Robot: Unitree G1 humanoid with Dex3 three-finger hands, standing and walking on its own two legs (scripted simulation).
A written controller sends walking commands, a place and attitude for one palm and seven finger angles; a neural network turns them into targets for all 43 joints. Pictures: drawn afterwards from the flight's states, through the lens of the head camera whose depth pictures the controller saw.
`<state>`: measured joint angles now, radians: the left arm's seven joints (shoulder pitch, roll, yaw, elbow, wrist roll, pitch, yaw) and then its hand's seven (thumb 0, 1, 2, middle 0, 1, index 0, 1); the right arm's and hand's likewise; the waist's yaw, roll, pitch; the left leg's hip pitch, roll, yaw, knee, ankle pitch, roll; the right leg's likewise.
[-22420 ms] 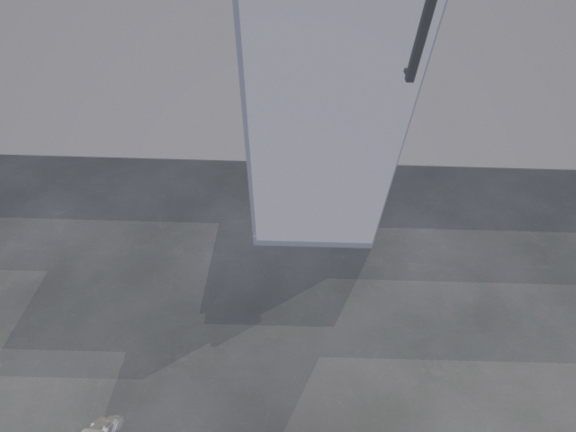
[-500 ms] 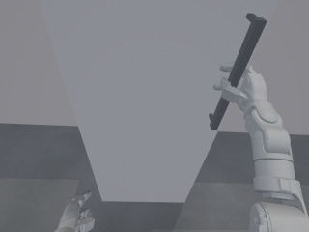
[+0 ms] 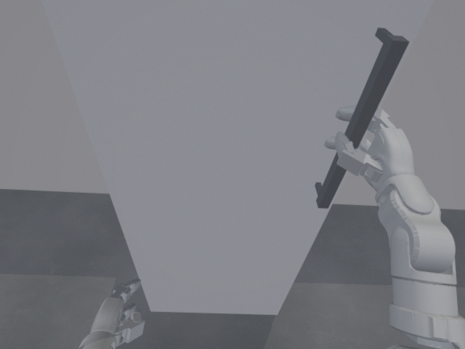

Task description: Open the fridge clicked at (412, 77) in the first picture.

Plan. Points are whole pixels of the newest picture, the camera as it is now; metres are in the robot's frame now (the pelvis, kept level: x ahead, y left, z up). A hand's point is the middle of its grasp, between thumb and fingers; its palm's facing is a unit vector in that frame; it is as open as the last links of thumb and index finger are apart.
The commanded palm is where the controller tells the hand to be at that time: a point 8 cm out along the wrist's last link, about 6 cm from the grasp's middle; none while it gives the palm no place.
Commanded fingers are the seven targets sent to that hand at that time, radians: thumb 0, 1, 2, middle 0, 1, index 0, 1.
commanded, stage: pull the door a little, standing still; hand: right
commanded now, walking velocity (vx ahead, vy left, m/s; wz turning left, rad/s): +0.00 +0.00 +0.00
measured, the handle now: (347, 134) +0.41 -0.16 +0.22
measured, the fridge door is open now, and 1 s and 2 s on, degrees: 0 10 40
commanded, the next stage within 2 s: walk backward, drawing the door open in 0.56 s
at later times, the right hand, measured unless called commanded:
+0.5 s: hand (344, 162) +0.34 -0.13 +0.22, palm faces -0.03 +1.00 -0.09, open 6.4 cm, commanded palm +0.25 -0.18 +0.22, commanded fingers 0.00 -0.90 -0.90 0.45 1.40 0.45 1.40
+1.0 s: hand (351, 193) +0.28 -0.14 +0.21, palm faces +0.10 +0.95 -0.29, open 7.4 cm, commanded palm +0.24 -0.19 +0.21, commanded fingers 0.00 -0.90 -0.90 0.45 1.40 0.45 1.40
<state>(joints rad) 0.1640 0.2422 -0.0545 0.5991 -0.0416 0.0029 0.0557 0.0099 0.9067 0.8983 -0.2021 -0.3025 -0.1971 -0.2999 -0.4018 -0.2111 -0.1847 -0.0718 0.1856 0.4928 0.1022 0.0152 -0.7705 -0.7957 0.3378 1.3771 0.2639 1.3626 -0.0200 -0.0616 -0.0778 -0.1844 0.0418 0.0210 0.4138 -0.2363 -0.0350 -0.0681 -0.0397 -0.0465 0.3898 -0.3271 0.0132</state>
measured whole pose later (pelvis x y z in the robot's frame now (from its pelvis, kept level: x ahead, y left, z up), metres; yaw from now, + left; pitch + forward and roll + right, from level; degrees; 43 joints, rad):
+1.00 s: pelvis +0.06 +0.00 -0.01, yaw +1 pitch +1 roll +0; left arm 0.11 0.18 -0.01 0.52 0.05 -0.04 0.01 0.01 0.91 0.90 -0.20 -0.30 -0.20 -0.30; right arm 0.36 -0.30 -0.08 -0.79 0.05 -0.08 -0.07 -0.11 -0.59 -0.75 0.52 1.39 0.19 1.19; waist -0.02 -0.03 0.09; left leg -0.39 -0.01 -0.01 1.02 -0.54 -0.02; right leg -0.27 0.03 0.02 0.51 -0.22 0.01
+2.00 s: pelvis -0.12 +0.27 -0.01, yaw -29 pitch -1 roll -1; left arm 0.10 0.17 0.03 0.67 -0.01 -0.10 0.04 0.01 0.90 0.90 -0.21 -0.30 -0.20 -0.30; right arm -0.05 -0.27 -0.20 -0.44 0.04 -0.08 -0.08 -0.14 -0.57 -0.78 0.47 1.40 0.13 1.20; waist 0.03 -0.07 0.19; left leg -0.27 0.02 0.06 0.56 -0.28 0.03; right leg -0.47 -0.03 0.13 1.01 -0.52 0.05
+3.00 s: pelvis +0.00 +0.62 +0.00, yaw -70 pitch -2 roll +3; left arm 0.14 0.15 0.02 0.61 0.00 -0.11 0.04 0.01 0.91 0.90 -0.20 -0.30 -0.20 -0.30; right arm -0.15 -0.31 -0.14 -0.41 0.02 -0.05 -0.04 -0.12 -0.57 -0.71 0.45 1.40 0.14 1.13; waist 0.02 -0.02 0.19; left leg -0.56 -0.01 0.04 1.04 -0.36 -0.05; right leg -0.27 -0.11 0.01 0.51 -0.21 0.03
